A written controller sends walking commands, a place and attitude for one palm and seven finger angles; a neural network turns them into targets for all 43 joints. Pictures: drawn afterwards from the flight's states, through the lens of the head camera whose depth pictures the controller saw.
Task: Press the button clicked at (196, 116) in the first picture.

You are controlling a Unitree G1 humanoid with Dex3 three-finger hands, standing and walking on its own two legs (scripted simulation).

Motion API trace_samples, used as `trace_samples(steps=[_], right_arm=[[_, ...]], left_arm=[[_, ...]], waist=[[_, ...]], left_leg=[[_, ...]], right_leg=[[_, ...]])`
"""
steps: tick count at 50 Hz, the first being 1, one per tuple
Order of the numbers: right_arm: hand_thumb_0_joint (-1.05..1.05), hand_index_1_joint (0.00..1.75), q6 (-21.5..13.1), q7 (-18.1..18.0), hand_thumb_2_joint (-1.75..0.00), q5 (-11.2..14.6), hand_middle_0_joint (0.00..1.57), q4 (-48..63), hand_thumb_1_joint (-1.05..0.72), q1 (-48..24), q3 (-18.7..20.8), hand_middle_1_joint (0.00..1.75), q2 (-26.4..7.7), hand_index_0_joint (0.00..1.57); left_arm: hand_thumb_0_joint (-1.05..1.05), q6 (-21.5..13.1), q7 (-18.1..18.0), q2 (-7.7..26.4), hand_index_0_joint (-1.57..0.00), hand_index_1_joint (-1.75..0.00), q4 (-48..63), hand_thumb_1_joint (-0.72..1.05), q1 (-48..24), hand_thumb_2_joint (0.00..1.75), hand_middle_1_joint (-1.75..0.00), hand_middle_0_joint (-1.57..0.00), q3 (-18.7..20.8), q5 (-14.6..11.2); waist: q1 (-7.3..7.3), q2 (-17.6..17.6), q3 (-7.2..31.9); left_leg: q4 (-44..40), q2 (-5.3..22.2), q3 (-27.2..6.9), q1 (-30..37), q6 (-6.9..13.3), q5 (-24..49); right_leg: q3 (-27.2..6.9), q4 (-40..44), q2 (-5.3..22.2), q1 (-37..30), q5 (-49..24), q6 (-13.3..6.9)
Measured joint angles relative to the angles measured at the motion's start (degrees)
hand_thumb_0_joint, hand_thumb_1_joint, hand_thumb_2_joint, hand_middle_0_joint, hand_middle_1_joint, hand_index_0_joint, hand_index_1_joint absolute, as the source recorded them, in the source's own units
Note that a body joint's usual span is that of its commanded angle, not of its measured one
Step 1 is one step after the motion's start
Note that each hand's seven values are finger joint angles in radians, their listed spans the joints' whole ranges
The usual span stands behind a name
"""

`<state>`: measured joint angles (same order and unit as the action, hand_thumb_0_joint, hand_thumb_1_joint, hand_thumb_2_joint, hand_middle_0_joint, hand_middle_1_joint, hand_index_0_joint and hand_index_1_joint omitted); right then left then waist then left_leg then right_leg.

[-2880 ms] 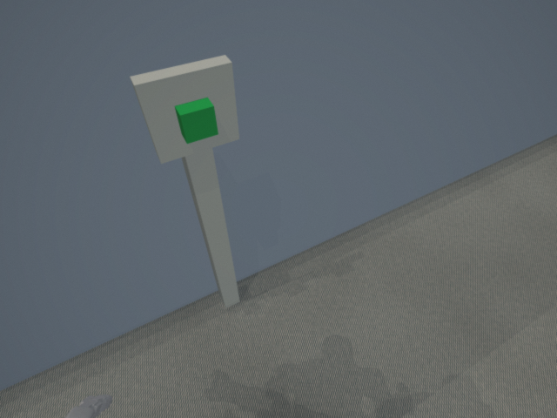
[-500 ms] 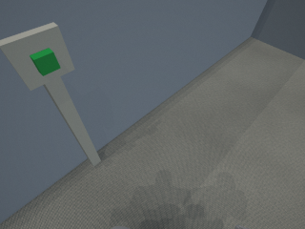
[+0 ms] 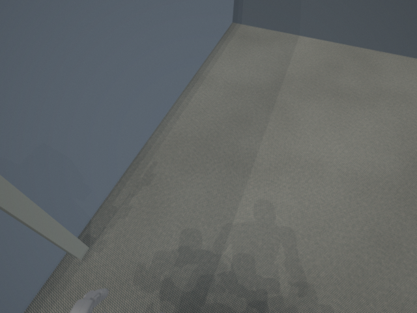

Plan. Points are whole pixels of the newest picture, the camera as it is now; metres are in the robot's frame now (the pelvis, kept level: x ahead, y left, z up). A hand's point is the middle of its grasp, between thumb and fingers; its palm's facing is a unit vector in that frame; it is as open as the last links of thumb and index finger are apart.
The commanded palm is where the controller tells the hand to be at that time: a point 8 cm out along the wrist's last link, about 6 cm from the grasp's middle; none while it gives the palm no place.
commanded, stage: walk to a spot facing it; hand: left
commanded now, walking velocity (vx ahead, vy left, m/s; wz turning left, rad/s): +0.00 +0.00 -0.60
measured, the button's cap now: out of the picture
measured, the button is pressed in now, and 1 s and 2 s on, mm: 0 0 0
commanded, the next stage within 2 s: turn to face it in 1.62 s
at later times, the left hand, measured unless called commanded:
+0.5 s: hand (114, 307) +0.15 +0.21 -0.15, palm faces -0.28 -0.95 -0.16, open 7.4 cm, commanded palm none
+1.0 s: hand (186, 269) +0.23 +0.07 -0.15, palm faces -0.53 -0.82 -0.20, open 7.4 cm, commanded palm none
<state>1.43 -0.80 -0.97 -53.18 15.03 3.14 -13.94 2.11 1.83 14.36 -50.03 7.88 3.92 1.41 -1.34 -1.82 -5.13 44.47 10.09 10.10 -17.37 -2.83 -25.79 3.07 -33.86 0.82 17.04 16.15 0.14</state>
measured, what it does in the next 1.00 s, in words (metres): walks ahead, turning right: left foot, then right foot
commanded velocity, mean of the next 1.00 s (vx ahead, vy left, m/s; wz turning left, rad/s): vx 0.22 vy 0.00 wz -0.53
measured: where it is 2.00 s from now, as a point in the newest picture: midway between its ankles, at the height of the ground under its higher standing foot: (271, 274)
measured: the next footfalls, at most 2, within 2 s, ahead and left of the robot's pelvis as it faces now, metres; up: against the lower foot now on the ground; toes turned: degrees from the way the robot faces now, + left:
left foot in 0.30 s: +0.07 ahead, +0.13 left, +0.00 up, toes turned -5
right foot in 0.78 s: +0.03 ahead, -0.16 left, +0.00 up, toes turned -37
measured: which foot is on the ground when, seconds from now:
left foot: up 0.00-0.28, down 0.30-0.78, up 0.80-1.00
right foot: down 0.00-0.30, up 0.32-0.76, down 0.78-1.00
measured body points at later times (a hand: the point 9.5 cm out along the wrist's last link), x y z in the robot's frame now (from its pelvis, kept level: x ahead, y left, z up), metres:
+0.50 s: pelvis +0.01 +0.04 +0.02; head +0.04 +0.07 +0.47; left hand +0.16 +0.26 -0.13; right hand -0.03 -0.21 -0.10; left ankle +0.03 +0.13 -0.72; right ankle -0.06 -0.09 -0.63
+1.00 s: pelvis +0.09 -0.06 +0.02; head +0.10 -0.08 +0.47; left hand +0.26 +0.11 -0.13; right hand -0.02 -0.31 -0.13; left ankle +0.20 +0.04 -0.66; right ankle +0.00 -0.13 -0.72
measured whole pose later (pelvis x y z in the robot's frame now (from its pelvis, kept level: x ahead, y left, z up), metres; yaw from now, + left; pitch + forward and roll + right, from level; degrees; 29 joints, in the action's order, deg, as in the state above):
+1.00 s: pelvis +0.09 -0.06 +0.02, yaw -34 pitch +0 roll -1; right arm 0.0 0.7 -1.7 -55.7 13.6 3.8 -12.8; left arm -2.3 0.7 10.1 -56.7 15.6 3.0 1.6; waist -1.1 -1.1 -1.8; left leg 58.6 9.5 5.1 -31.2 -4.4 -16.0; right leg 3.2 -23.9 -1.0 8.2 15.8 -1.8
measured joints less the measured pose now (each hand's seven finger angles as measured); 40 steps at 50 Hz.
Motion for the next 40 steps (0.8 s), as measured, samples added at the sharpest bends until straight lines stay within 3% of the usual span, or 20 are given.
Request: trace_samples(steps=[3, 6, 11, 14, 16, 18, 20, 23, 28, 34, 38, 40], right_arm=[[0.00, 0.30, 1.92, -0.69, -0.89, 0.25, 0.21, -1.01, -0.91, -0.93, 0.47, 0.30, -1.27, 0.20], [0.00, 0.30, 2.16, -0.60, -0.89, 0.16, 0.20, -0.73, -0.91, -1.84, 0.62, 0.30, -1.33, 0.20], [0.00, 0.30, 1.21, -0.43, -0.89, 0.39, 0.20, 1.10, -0.91, -3.05, 0.36, 0.30, -0.45, 0.20], [0.00, 0.30, 0.04, -0.65, -0.89, 0.64, 0.20, 2.25, -0.91, -3.03, -0.09, 0.30, 0.26, 0.20], [0.00, 0.30, -0.96, -0.85, -0.89, 0.41, 0.20, 2.60, -0.91, -2.69, -0.59, 0.30, 1.32, 0.20], [0.00, 0.30, -1.38, -0.83, -0.89, 0.03, 0.20, 2.65, -0.91, -2.14, -1.35, 0.30, 2.11, 0.20], [0.00, 0.30, -1.58, -0.86, -0.89, -0.33, 0.21, 2.22, -0.91, -1.26, -1.95, 0.30, 3.00, 0.20], [0.00, 0.30, -1.97, -0.84, -0.89, -0.47, 0.21, 1.12, -0.91, 0.37, -2.29, 0.30, 3.89, 0.20], [0.00, 0.30, -3.14, -0.60, -0.89, -0.53, 0.21, -0.70, -0.90, 3.12, -1.81, 0.30, 4.37, 0.21], [0.00, 0.30, -3.08, -0.07, -0.89, -0.88, 0.21, -3.56, -0.90, 5.63, -0.65, 0.30, 3.53, 0.21], [0.00, 0.30, -2.57, 0.37, -0.89, -1.00, 0.21, -5.16, -0.90, 7.60, 0.14, 0.30, 2.18, 0.20], [0.00, 0.30, -1.99, 0.79, -0.89, -0.54, 0.21, -5.67, -0.91, 8.86, 0.26, 0.30, 1.60, 0.20]], left_arm=[[0.01, -0.40, -1.13, -1.44, -0.20, -0.30, 0.48, 0.91, -0.38, 0.90, -0.30, -0.20, -0.60, -0.16], [0.01, 0.21, -1.56, -1.83, -0.20, -0.30, 0.47, 0.90, 0.15, 0.90, -0.30, -0.20, -0.90, 0.03], [0.01, 1.11, -1.35, -1.47, -0.20, -0.30, -0.02, 0.90, 1.05, 0.90, -0.30, -0.20, -0.95, 0.34], [0.01, 1.73, -1.30, -0.91, -0.20, -0.30, -0.17, 0.90, 1.43, 0.90, -0.30, -0.20, -0.58, 0.18], [0.01, 2.44, -1.26, -0.05, -0.20, -0.30, -0.20, 0.90, 1.32, 0.90, -0.30, -0.20, 0.05, -0.18], [0.01, 2.91, -1.06, 0.31, -0.20, -0.30, -0.45, 0.90, 1.28, 0.90, -0.30, -0.20, 0.77, 0.10], [0.01, 2.72, -0.28, 0.73, -0.20, -0.30, -0.79, 0.90, 1.57, 0.90, -0.30, -0.20, 1.44, 0.46], [0.01, 2.39, 0.72, 0.75, -0.20, -0.30, -1.30, 0.91, 2.75, 0.90, -0.30, -0.20, 1.90, 0.64], [0.01, 2.53, 1.53, -0.33, -0.19, -0.30, -2.48, 0.91, 3.76, 0.90, -0.30, -0.19, 1.78, 0.73], [0.01, 2.19, 1.85, -1.99, -0.19, -0.30, -2.93, 0.91, 1.81, 0.90, -0.30, -0.19, 1.39, 0.78], [0.01, 0.68, 1.74, -2.89, -0.19, -0.30, -2.27, 0.91, -0.08, 0.90, -0.30, -0.19, 0.96, 0.78], [0.01, -1.46, 1.40, -2.89, -0.20, -0.30, -1.74, 0.91, -0.80, 0.90, -0.30, -0.19, 0.52, 0.69]], waist=[[-0.06, -0.82, -0.83], [-0.09, 0.29, -0.60], [0.30, 2.52, 0.43], [0.40, 3.54, 1.22], [0.36, 5.14, 1.55], [0.48, 5.12, 1.59], [0.56, 5.11, 1.67], [0.99, 4.69, 2.54], [0.45, 3.29, 3.40], [-1.30, 1.95, 2.55], [-2.22, 0.62, 2.02], [-1.82, 0.14, 1.94]], left_leg=[[13.14, -1.98, -5.66, -6.25, -0.53, -3.39], [15.33, -3.23, -6.76, -9.07, -1.26, -0.40], [5.49, -5.27, -6.63, -7.17, -1.34, 1.92], [-5.41, -6.59, -5.91, -2.65, -0.85, 5.64], [-8.18, -7.17, -4.54, -1.65, 2.33, 7.58], [-8.20, -6.08, -3.32, -1.31, 3.95, 7.69], [-10.71, -5.26, -2.22, 0.51, 4.23, 8.57], [-15.29, -4.24, -0.04, 3.62, 3.99, 10.21], [-19.74, -2.88, 3.85, 7.29, 3.55, 11.08], [-19.60, -0.93, 8.52, 9.67, 1.69, 9.17], [-15.00, 1.66, 10.72, 10.18, -0.68, 5.36], [-5.12, 3.39, 8.55, 7.08, -1.04, 0.16]], right_leg=[[-1.45, -1.13, -1.12, 0.61, 1.14, -0.32], [-3.69, 0.95, -1.48, 0.15, -0.43, -0.16], [-7.76, 2.03, -2.10, 0.95, -1.94, 0.60], [-9.92, 0.52, -2.82, 2.41, -1.67, 1.75], [-11.00, -4.39, -2.99, 4.90, 2.77, 1.65], [-9.21, -15.67, -3.79, 8.79, 8.97, 1.68], [-6.63, -25.41, -3.26, 11.34, 8.66, 1.92], [-3.24, -30.45, -1.26, 12.14, 5.64, 2.44], [-0.34, -24.96, 1.90, 10.38, 4.35, 2.80], [1.73, -12.30, 3.83, 7.67, 5.21, 2.06], [3.97, -1.99, 2.68, 2.94, 4.44, 0.43], [4.44, 1.04, 1.66, 1.13, -0.32, -1.42]])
